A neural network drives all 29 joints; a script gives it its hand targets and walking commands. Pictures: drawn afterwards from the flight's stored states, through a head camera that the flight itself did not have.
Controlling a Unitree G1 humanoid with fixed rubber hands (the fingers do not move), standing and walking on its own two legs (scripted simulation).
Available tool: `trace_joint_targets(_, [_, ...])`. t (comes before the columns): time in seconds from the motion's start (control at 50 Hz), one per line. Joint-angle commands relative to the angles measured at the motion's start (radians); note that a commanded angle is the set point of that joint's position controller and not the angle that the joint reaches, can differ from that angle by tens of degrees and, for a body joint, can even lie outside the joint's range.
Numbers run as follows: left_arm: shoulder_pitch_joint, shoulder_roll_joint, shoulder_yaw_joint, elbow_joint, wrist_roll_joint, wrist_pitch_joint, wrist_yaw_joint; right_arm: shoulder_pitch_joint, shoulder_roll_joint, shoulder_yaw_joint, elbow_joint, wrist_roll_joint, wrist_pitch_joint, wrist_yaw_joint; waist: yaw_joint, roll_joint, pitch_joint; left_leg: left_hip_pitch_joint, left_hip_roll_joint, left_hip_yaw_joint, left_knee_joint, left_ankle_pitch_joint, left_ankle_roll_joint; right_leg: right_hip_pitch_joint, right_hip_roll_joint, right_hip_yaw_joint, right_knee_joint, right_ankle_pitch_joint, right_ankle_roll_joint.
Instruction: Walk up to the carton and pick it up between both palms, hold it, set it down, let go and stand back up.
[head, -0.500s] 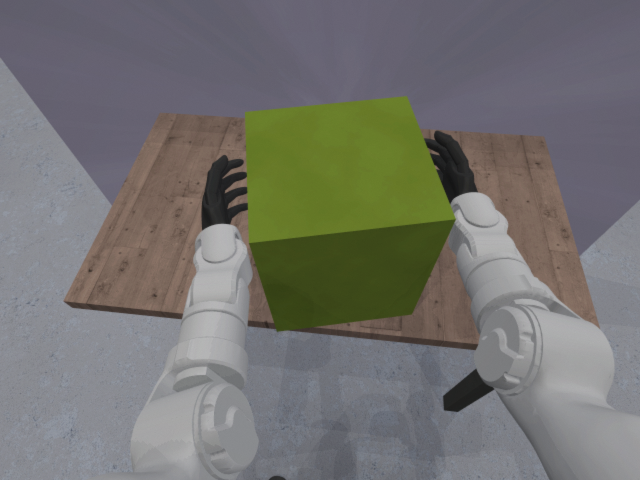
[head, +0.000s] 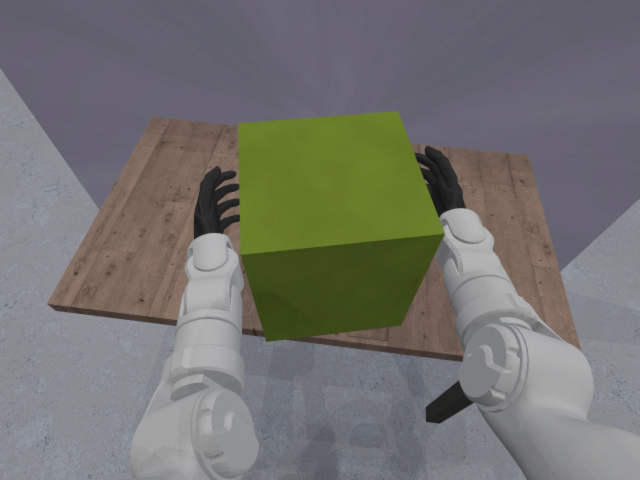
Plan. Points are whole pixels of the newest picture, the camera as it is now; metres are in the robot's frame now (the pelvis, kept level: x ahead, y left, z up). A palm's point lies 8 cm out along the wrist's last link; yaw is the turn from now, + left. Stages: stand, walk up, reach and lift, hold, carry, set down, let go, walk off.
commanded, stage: reach and lift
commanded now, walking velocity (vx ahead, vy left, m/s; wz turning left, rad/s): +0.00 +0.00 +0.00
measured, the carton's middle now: (327, 234) +0.44 +0.05 +0.01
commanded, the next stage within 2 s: none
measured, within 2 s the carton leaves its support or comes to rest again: leaves its support in 1.06 s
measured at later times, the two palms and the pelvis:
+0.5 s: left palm (213, 230) +0.39 +0.19 +0.06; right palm (446, 212) +0.46 -0.10 +0.07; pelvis -0.01 +0.00 +0.00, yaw +1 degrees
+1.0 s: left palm (209, 235) +0.38 +0.19 +0.06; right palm (447, 220) +0.44 -0.10 +0.07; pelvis -0.01 +0.00 +0.00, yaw +2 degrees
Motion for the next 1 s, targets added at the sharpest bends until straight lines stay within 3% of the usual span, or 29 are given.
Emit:
trace_joint_targets(0.0, [-0.43,-0.298,-0.246,-0.043,-0.001,-0.026,-0.051,-0.476,0.387,0.212,-0.053,-0.003,-0.075,0.133,0.032,-0.044,-0.542,0.195,-0.037,0.06,0.08,0.419,0.057,0.334,-0.054,0.005,0.041,0.425,0.115])
trace_joint_targets(0.02, [-0.446,-0.308,-0.265,-0.059,-0.016,-0.031,-0.049,-0.497,0.383,0.204,-0.046,-0.002,-0.084,0.135,0.023,-0.037,-0.555,0.214,-0.035,0.05,0.084,0.437,0.049,0.314,-0.046,-0.006,0.045,0.434,0.11])
trace_joint_targets(0.04, [-0.441,-0.321,-0.289,-0.063,-0.019,-0.033,-0.047,-0.479,0.384,0.225,-0.04,0.004,-0.091,0.137,0.039,-0.019,-0.58,0.207,-0.033,0.052,0.097,0.463,0.05,0.321,-0.057,0.012,0.048,0.456,0.107])
trace_joint_targets(0.06, [-0.42,-0.327,-0.276,-0.032,-0.013,-0.029,-0.047,-0.454,0.385,0.222,-0.005,-0.005,-0.088,0.128,0.02,-0.054,-0.556,0.208,-0.032,0.049,0.085,0.45,0.043,0.323,-0.057,0.01,0.043,0.5,0.111])
trace_joint_targets(0.1, [-0.402,-0.314,-0.267,-0.014,-0.009,-0.03,-0.05,-0.455,0.398,0.241,-0.025,0.003,-0.094,0.118,0.032,-0.056,-0.515,0.172,-0.029,0.044,0.082,0.416,0.058,0.342,-0.068,0.009,0.049,0.51,0.12])
trace_joint_targets(0.14, [-0.423,-0.323,-0.288,-0.039,-0.022,-0.03,-0.052,-0.478,0.39,0.239,-0.023,0.009,-0.1,0.122,0.028,-0.069,-0.51,0.188,-0.03,0.033,0.078,0.413,0.057,0.329,-0.066,0.008,0.043,0.488,0.116])
trace_joint_targets(0.16, [-0.43,-0.317,-0.3,-0.027,-0.034,-0.03,-0.053,-0.473,0.38,0.241,0.014,0.009,-0.098,0.123,0.004,-0.072,-0.5,0.196,-0.031,0.034,0.079,0.402,0.056,0.323,-0.059,0.002,0.037,0.462,0.115])
trace_joint_targets(0.18, [-0.416,-0.331,-0.308,-0.054,-0.028,-0.035,-0.051,-0.447,0.397,0.243,-0.013,0.006,-0.106,0.119,0.025,-0.07,-0.518,0.219,-0.027,0.036,0.078,0.421,0.06,0.304,-0.05,-0.007,0.036,0.455,0.117])
trace_joint_targets(0.2, [-0.45,-0.326,-0.314,-0.049,-0.039,-0.036,-0.049,-0.469,0.394,0.234,-0.002,0.002,-0.104,0.116,0.003,-0.064,-0.527,0.226,-0.027,0.038,0.074,0.397,0.06,0.291,-0.055,-0.001,0.028,0.429,0.121])
trace_joint_targets(0.22, [-0.442,-0.323,-0.291,-0.038,-0.033,-0.038,-0.045,-0.483,0.388,0.244,-0.013,0.016,-0.104,0.117,0.017,-0.089,-0.545,0.192,-0.033,0.043,0.073,0.389,0.058,0.315,-0.057,-0.001,0.032,0.47,0.117])
trace_joint_targets(0.24, [-0.441,-0.315,-0.272,-0.003,-0.013,-0.031,-0.046,-0.46,0.387,0.236,0.02,0.01,-0.095,0.118,0.021,-0.076,-0.497,0.16,-0.036,0.046,0.058,0.331,0.061,0.324,-0.067,0.012,0.029,0.443,0.116])
trace_joint_targets(0.26, [-0.433,-0.331,-0.296,-0.044,-0.023,-0.036,-0.041,-0.454,0.396,0.255,-0.006,0.025,-0.099,0.124,0.028,-0.053,-0.531,0.19,-0.029,0.037,0.062,0.382,0.059,0.332,-0.057,0.005,0.038,0.461,0.114])
trace_joint_targets(0.32, [-0.468,-0.358,-0.334,-0.058,-0.038,-0.036,-0.034,-0.463,0.394,0.237,-0.002,0.013,-0.101,0.122,0.002,-0.032,-0.565,0.261,-0.025,0.037,0.069,0.383,0.047,0.243,-0.055,-0.002,0.007,0.39,0.107])
trace_joint_targets(0.38, [-0.466,-0.32,-0.295,-0.009,-0.019,-0.019,-0.045,-0.448,0.395,0.209,0.009,-0.014,-0.078,0.119,0.005,-0.051,-0.468,0.185,-0.033,0.036,0.018,0.23,0.068,0.274,-0.067,-0.001,-0.007,0.297,0.118])
trace_joint_targets(0.5, [-0.477,-0.347,-0.34,-0.06,-0.059,-0.029,-0.033,-0.469,0.39,0.245,0.004,0.015,-0.109,0.118,0.007,-0.011,-0.607,0.294,-0.024,0.038,0.08,0.433,0.041,0.269,-0.051,-0.006,0.025,0.433,0.104])
trace_joint_targets(0.54, [-0.453,-0.342,-0.341,-0.039,-0.055,-0.033,-0.037,-0.481,0.38,0.267,-0.013,0.021,-0.113,0.111,0.012,-0.055,-0.581,0.228,-0.028,0.034,0.071,0.39,0.051,0.305,-0.049,-0.008,0.027,0.453,0.11])
trace_joint_targets(0.6, [-0.503,-0.345,-0.348,-0.052,-0.055,-0.05,-0.035,-0.512,0.393,0.242,-0.025,-0.001,-0.143,0.104,0.007,-0.044,-0.586,0.24,-0.028,0.035,0.078,0.37,0.046,0.281,-0.044,-0.024,0.023,0.388,0.11])
trace_joint_targets(0.62, [-0.504,-0.341,-0.341,-0.021,-0.05,-0.044,-0.037,-0.492,0.371,0.203,0.024,-0.032,-0.136,0.102,-0.025,-0.03,-0.551,0.253,-0.023,0.032,0.07,0.346,0.046,0.249,-0.049,-0.027,0.005,0.333,0.106])
trace_joint_targets(0.66, [-0.501,-0.349,-0.348,-0.028,-0.053,-0.048,-0.044,-0.486,0.391,0.234,-0.013,-0.025,-0.141,0.093,-0.018,-0.066,-0.567,0.238,-0.034,0.03,0.063,0.335,0.045,0.302,-0.048,-0.021,0.014,0.416,0.109])
trace_joint_targets(0.7, [-0.513,-0.353,-0.366,-0.072,-0.074,-0.06,-0.042,-0.511,0.399,0.252,-0.021,-0.003,-0.158,0.09,-0.011,-0.058,-0.613,0.23,-0.031,0.023,0.073,0.357,0.046,0.35,-0.053,-0.017,0.037,0.498,0.118])
trace_joint_targets(0.72, [-0.492,-0.356,-0.376,-0.053,-0.06,-0.056,-0.046,-0.477,0.409,0.255,0.011,-0.011,-0.157,0.085,-0.032,-0.029,-0.595,0.24,-0.032,0.027,0.072,0.355,0.039,0.349,-0.058,-0.013,0.028,0.503,0.109])
trace_joint_targets(0.74, [-0.502,-0.331,-0.357,-0.021,-0.058,-0.056,-0.056,-0.468,0.419,0.249,0.024,-0.009,-0.156,0.078,-0.045,-0.05,-0.547,0.224,-0.031,0.021,0.06,0.335,0.042,0.36,-0.061,-0.007,0.028,0.512,0.116])
trace_joint_targets(0.76, [-0.505,-0.352,-0.395,-0.108,-0.074,-0.057,-0.048,-0.456,0.428,0.272,-0.009,0.015,-0.167,0.077,-0.036,-0.018,-0.613,0.264,-0.031,0.021,0.072,0.402,0.03,0.382,-0.045,-0.021,0.048,0.554,0.109])
trace_joint_targets(0.8, [-0.475,-0.35,-0.398,-0.076,-0.064,-0.046,-0.039,-0.487,0.405,0.307,-0.01,0.039,-0.182,0.074,-0.042,0.003,-0.633,0.229,-0.033,0.019,0.087,0.415,0.029,0.393,-0.055,-0.003,0.051,0.623,0.101])
trace_joint_targets(0.86, [-0.527,-0.335,-0.419,-0.068,-0.086,-0.052,-0.038,-0.521,0.396,0.305,0.017,0.048,-0.191,0.064,-0.047,-0.009,-0.6,0.227,-0.028,0.01,0.093,0.382,0.033,0.365,-0.057,-0.016,0.042,0.55,0.108])
trace_joint_targets(0.9, [-0.524,-0.337,-0.419,-0.09,-0.095,-0.045,-0.039,-0.502,0.414,0.326,-0.034,0.052,-0.179,0.052,-0.063,-0.061,-0.594,0.226,-0.035,0.006,0.071,0.324,0.038,0.39,-0.05,-0.023,0.035,0.53,0.113])
trace_joint_targets(0.92, [-0.498,-0.326,-0.408,-0.051,-0.085,-0.041,-0.049,-0.496,0.419,0.313,-0.052,0.043,-0.172,0.045,-0.068,-0.042,-0.551,0.217,-0.042,0.01,0.061,0.303,0.046,0.393,-0.055,-0.018,0.027,0.516,0.12])
trace_joint_targets(0.94, [-0.529,-0.332,-0.417,-0.148,-0.104,-0.05,-0.038,-0.524,0.408,0.327,-0.131,0.074,-0.187,0.05,-0.039,-0.033,-0.643,0.234,-0.042,0.011,0.074,0.356,0.036,0.425,-0.042,-0.024,0.052,0.562,0.117])
trace_joint_targets(0.98, [-0.53,-0.335,-0.445,-0.066,-0.106,-0.034,-0.037,-0.54,0.407,0.34,-0.063,0.067,-0.173,0.049,-0.066,-0.027,-0.616,0.222,-0.044,0.007,0.083,0.337,0.038,0.402,-0.047,-0.023,0.056,0.547,0.114])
